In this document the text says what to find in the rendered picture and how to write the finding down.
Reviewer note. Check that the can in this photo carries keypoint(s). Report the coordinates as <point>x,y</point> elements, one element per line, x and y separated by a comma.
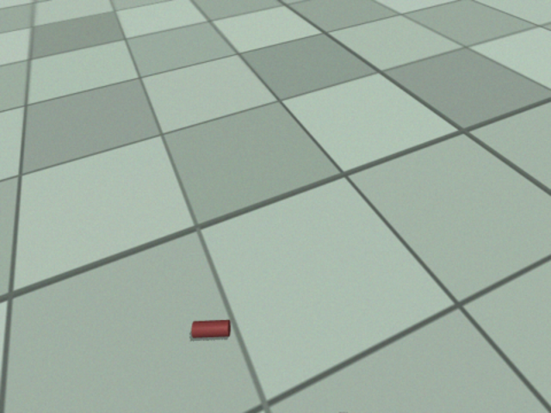
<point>215,328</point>

